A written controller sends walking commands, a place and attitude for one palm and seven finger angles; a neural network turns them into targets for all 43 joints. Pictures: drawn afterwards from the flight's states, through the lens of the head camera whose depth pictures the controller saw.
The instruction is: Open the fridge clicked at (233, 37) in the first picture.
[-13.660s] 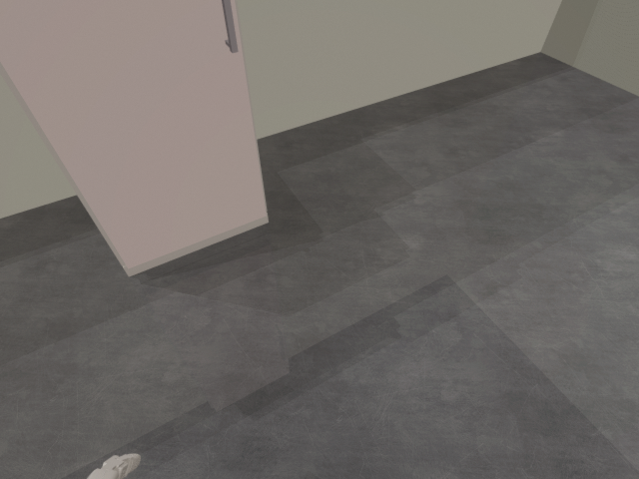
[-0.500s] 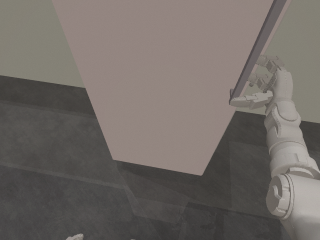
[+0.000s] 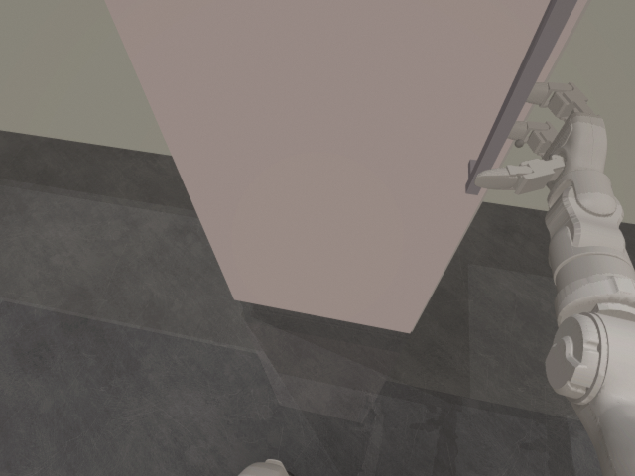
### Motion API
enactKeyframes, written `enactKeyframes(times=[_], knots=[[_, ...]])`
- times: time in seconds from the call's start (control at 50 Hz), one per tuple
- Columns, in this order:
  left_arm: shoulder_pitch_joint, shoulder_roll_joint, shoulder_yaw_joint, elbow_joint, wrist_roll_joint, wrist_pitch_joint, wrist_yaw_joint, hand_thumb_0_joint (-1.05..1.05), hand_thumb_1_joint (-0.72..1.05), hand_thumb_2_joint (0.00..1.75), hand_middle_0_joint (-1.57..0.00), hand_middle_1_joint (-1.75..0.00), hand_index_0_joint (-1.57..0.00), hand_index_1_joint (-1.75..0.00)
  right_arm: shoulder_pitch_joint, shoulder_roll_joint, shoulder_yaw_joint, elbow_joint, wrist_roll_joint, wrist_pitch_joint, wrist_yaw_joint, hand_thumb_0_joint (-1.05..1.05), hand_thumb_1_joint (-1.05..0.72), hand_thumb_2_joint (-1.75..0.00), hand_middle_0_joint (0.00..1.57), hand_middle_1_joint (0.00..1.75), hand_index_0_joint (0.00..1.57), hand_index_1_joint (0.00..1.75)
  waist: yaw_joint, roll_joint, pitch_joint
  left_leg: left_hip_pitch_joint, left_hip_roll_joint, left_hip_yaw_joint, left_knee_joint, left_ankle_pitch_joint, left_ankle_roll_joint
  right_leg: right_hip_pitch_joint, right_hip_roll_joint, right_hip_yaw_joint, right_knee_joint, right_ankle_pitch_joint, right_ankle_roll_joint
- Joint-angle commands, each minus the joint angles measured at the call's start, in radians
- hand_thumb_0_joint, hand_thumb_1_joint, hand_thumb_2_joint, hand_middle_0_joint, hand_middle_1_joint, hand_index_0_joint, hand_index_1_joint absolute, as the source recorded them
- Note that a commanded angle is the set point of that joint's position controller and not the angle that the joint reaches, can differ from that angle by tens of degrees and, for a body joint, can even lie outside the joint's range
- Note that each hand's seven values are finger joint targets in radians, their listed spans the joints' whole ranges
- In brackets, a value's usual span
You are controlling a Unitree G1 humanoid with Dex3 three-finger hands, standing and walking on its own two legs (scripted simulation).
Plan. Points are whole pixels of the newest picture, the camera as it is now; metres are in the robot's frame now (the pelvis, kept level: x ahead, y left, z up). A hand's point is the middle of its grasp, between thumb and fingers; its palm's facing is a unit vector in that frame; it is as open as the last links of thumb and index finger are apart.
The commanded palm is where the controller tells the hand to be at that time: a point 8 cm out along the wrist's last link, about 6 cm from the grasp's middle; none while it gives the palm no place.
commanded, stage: slide the fingers in behind the handle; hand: right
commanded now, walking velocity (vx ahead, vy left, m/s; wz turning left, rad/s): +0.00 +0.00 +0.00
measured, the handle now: (528, 57) +0.55 -0.13 +0.23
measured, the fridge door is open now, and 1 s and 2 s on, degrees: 0 0 0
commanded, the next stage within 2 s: grip the handle and tug to test in 1.80 s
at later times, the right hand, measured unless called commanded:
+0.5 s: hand (506, 153) +0.49 -0.14 +0.15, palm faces +0.02 +1.00 +0.02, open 13.9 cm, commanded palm +0.46 -0.19 +0.15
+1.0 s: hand (480, 147) +0.49 -0.10 +0.15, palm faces +0.01 +1.00 +0.00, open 14.0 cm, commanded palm +0.46 -0.16 +0.15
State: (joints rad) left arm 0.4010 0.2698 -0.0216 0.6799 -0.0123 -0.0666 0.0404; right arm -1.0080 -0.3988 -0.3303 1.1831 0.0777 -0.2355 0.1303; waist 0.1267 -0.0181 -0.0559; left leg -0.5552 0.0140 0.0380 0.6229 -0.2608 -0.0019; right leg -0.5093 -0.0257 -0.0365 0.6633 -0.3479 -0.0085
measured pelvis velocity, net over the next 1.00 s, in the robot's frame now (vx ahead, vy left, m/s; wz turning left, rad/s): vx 0.01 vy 0.00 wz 0.00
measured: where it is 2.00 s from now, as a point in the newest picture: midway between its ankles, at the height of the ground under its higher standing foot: outside the picture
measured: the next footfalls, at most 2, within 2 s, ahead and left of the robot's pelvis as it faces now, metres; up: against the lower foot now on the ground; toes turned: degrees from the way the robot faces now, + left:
none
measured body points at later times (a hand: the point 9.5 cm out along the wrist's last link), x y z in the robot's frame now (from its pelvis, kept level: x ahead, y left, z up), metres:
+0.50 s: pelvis +0.01 +0.00 +0.00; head +0.06 +0.00 +0.45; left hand +0.05 +0.25 -0.12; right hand +0.48 -0.19 +0.15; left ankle +0.02 +0.12 -0.72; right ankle -0.02 -0.11 -0.72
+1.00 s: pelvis +0.01 +0.00 +0.00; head +0.06 +0.02 +0.45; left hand +0.07 +0.26 -0.12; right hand +0.48 -0.16 +0.15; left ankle +0.02 +0.12 -0.72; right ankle -0.02 -0.11 -0.72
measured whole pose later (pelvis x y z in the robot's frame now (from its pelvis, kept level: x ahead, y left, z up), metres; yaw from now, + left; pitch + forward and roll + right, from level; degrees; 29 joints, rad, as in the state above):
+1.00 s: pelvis +0.01 +0.00 +0.00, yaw +0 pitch +9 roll +0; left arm 0.37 0.25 -0.01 0.67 -0.01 -0.05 0.02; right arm -0.87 -0.23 -0.23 0.97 0.10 -0.17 0.02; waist 0.08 -0.04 -0.07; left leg -0.49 0.01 0.04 0.61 -0.28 0.00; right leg -0.43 -0.03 -0.04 0.63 -0.36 0.00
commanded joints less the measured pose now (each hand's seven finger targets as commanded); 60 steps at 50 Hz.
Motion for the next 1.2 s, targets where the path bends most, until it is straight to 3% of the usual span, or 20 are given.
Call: enactKeyframes(times=[0.0,0.14,0.16,0.2,0.24,0.3,0.34,0.46,0.54,0.56,0.62,0.68,0.76,0.9,0.92,0.98,1.02,1.08,1.14,1.18], knots=[[0.119,0.156,0.055,-0.068,0.003,-0.028,0.006,0.00,0.90,0.90,-0.20,-0.30,-0.20,-0.30,-0.570,-0.223,-0.008,-0.217,0.010,-0.060,-0.011,0.00,0.50,-0.30,0.30,1.20,0.30,1.20,0.025,-0.045,-0.388,0.180,-0.031,-0.016,-0.037,0.250,0.019,0.144,0.018,0.044,-0.065,0.240,-0.013],[0.114,0.152,0.059,-0.079,0.004,-0.030,-0.007,0.00,0.90,0.90,-0.20,-0.30,-0.20,-0.30,-0.499,-0.148,0.024,-0.252,0.036,-0.066,-0.010,0.00,0.50,-0.30,0.30,1.20,0.30,1.20,0.011,-0.025,-0.395,0.175,-0.038,-0.002,-0.031,0.262,0.022,0.173,0.011,0.049,-0.061,0.281,-0.009],[0.117,0.155,0.062,-0.079,0.004,-0.028,-0.007,0.00,0.90,0.90,-0.20,-0.30,-0.20,-0.30,-0.482,-0.169,0.004,-0.256,0.033,-0.065,-0.015,0.00,0.50,-0.30,0.30,1.20,0.30,1.20,0.003,-0.006,-0.401,0.184,-0.039,0.000,-0.028,0.261,0.022,0.168,0.009,0.050,-0.063,0.279,-0.008],[0.109,0.150,0.061,-0.082,0.004,-0.031,-0.011,0.00,0.90,0.90,-0.20,-0.30,-0.20,-0.30,-0.496,-0.130,0.035,-0.295,0.033,-0.064,-0.018,0.00,0.50,-0.30,0.30,1.20,0.30,1.20,0.005,-0.040,-0.391,0.169,-0.039,0.003,-0.028,0.261,0.025,0.191,0.009,0.052,-0.065,0.292,-0.006],[0.105,0.152,0.062,-0.091,0.004,-0.028,-0.011,0.00,0.90,0.90,-0.20,-0.30,-0.20,-0.30,-0.439,-0.170,-0.005,-0.309,0.033,-0.064,-0.024,0.00,0.50,-0.30,0.30,1.20,0.30,1.20,-0.017,-0.025,-0.416,0.211,-0.039,-0.003,-0.024,0.291,0.026,0.179,0.010,0.043,-0.063,0.312,-0.009],[0.092,0.144,0.062,-0.100,0.001,-0.027,-0.014,0.00,0.90,0.90,-0.20,-0.30,-0.20,-0.30,-0.395,-0.130,0.014,-0.324,0.037,-0.048,-0.026,0.00,0.50,-0.30,0.30,1.20,0.30,1.20,-0.024,0.010,-0.378,0.228,-0.040,0.003,-0.028,0.297,0.026,0.158,0.010,0.036,-0.072,0.300,-0.010],[0.075,0.141,0.062,-0.114,-0.001,-0.025,-0.015,0.00,0.90,0.90,-0.20,-0.30,-0.20,-0.30,-0.352,-0.126,0.015,-0.389,0.038,-0.048,-0.031,0.00,0.50,-0.30,0.30,1.20,0.30,1.20,-0.043,-0.028,-0.412,0.248,-0.038,0.000,-0.023,0.326,0.029,0.188,0.009,0.033,-0.072,0.349,-0.008],[0.054,0.134,0.061,-0.113,-0.004,-0.021,-0.009,0.00,0.90,0.90,-0.20,-0.30,-0.20,-0.30,-0.377,-0.117,0.023,-0.451,0.033,-0.025,-0.060,0.00,0.50,-0.30,0.30,1.20,0.30,1.20,-0.035,0.000,-0.377,0.267,-0.038,0.000,-0.032,0.345,0.027,0.185,0.010,0.028,-0.082,0.344,-0.011],[0.038,0.121,0.058,-0.107,-0.006,-0.025,-0.008,0.00,0.90,0.90,-0.20,-0.30,-0.20,-0.30,-0.409,-0.037,0.093,-0.469,0.028,-0.013,-0.070,0.00,0.50,-0.30,0.30,1.20,0.30,1.20,-0.019,-0.048,-0.366,0.232,-0.036,0.001,-0.037,0.334,0.026,0.221,0.009,0.031,-0.078,0.353,-0.007],[0.042,0.123,0.059,-0.100,-0.005,-0.027,-0.007,0.00,0.90,0.90,-0.20,-0.30,-0.20,-0.30,-0.412,-0.036,0.088,-0.450,0.030,-0.008,-0.073,0.00,0.50,-0.30,0.30,1.20,0.30,1.20,-0.015,-0.018,-0.360,0.228,-0.037,0.002,-0.038,0.334,0.026,0.220,0.009,0.034,-0.076,0.349,-0.008],[0.043,0.133,0.059,-0.103,-0.002,-0.022,-0.003,0.00,0.90,0.90,-0.20,-0.30,-0.20,-0.30,-0.355,-0.086,0.033,-0.418,0.039,0.002,-0.075,0.00,0.50,-0.30,0.30,1.20,0.30,1.20,-0.038,0.042,-0.389,0.292,-0.035,-0.002,-0.038,0.369,0.027,0.194,0.015,0.027,-0.081,0.354,-0.013],[0.029,0.120,0.056,-0.106,-0.005,-0.023,-0.006,0.00,0.90,0.90,-0.20,-0.30,-0.20,-0.30,-0.367,-0.026,0.077,-0.415,0.037,0.011,-0.073,0.00,0.50,-0.30,0.30,1.20,0.30,1.20,-0.032,0.014,-0.374,0.278,-0.031,-0.002,-0.037,0.383,0.024,0.196,0.019,0.019,-0.079,0.357,-0.011],[0.028,0.121,0.057,-0.106,-0.005,-0.018,-0.007,0.00,0.90,0.90,-0.20,-0.30,-0.20,-0.30,-0.374,-0.052,0.061,-0.413,0.025,0.002,-0.084,0.00,0.50,-0.30,0.30,1.20,0.30,1.20,-0.035,0.018,-0.369,0.281,-0.030,-0.006,-0.037,0.373,0.026,0.184,0.022,0.021,-0.077,0.342,-0.014],[0.017,0.112,0.056,-0.108,-0.004,-0.019,-0.009,0.00,0.90,0.90,-0.20,-0.30,-0.20,-0.30,-0.373,0.010,0.103,-0.447,0.033,-0.006,-0.097,0.00,0.50,-0.30,0.30,1.20,0.30,1.20,-0.032,0.017,-0.393,0.295,-0.032,-0.003,-0.037,0.398,0.025,0.207,0.022,0.019,-0.077,0.366,-0.012],[0.027,0.117,0.058,-0.104,-0.002,-0.018,-0.007,0.00,0.90,0.90,-0.20,-0.30,-0.20,-0.30,-0.384,-0.005,0.091,-0.441,0.030,-0.009,-0.103,0.00,0.50,-0.30,0.30,1.20,0.30,1.20,-0.029,0.053,-0.389,0.300,-0.032,0.000,-0.038,0.391,0.025,0.200,0.021,0.025,-0.079,0.364,-0.013],[0.012,0.114,0.058,-0.108,-0.003,-0.016,-0.006,0.00,0.90,0.90,-0.20,-0.30,-0.20,-0.30,-0.363,-0.018,0.070,-0.450,0.030,-0.001,-0.114,0.00,0.50,-0.30,0.30,1.20,0.30,1.20,-0.042,0.034,-0.392,0.320,-0.030,-0.010,-0.043,0.403,0.023,0.190,0.026,0.010,-0.085,0.345,-0.016],[0.022,0.120,0.058,-0.102,0.002,-0.013,-0.004,0.00,0.90,0.90,-0.20,-0.30,-0.20,-0.30,-0.343,-0.073,0.018,-0.428,0.027,-0.002,-0.125,0.00,0.50,-0.30,0.30,1.20,0.30,1.20,-0.053,0.084,-0.379,0.352,-0.028,-0.012,-0.048,0.408,0.021,0.157,0.028,0.011,-0.092,0.335,-0.020],[0.005,0.107,0.055,-0.109,-0.003,-0.015,-0.005,0.00,0.90,0.90,-0.20,-0.30,-0.20,-0.30,-0.367,0.000,0.094,-0.450,0.012,-0.006,-0.120,0.00,0.50,-0.30,0.30,1.20,0.30,1.20,-0.038,0.019,-0.361,0.319,-0.026,-0.014,-0.053,0.386,0.022,0.175,0.029,0.003,-0.096,0.315,-0.018],[0.011,0.107,0.058,-0.104,-0.003,-0.021,-0.007,0.00,0.90,0.90,-0.20,-0.30,-0.20,-0.30,-0.389,0.038,0.127,-0.457,0.014,-0.014,-0.118,0.00,0.50,-0.30,0.30,1.20,0.30,1.20,-0.026,0.012,-0.362,0.295,-0.029,-0.010,-0.057,0.362,0.024,0.201,0.026,0.011,-0.095,0.312,-0.017],[0.008,0.110,0.059,-0.100,-0.005,-0.024,-0.005,0.00,0.90,0.90,-0.20,-0.30,-0.20,-0.30,-0.364,0.019,0.098,-0.439,0.031,-0.008,-0.116,0.00,0.50,-0.30,0.30,1.20,0.30,1.20,-0.036,0.020,-0.376,0.310,-0.030,-0.013,-0.062,0.362,0.025,0.201,0.027,0.007,-0.095,0.300,-0.017]])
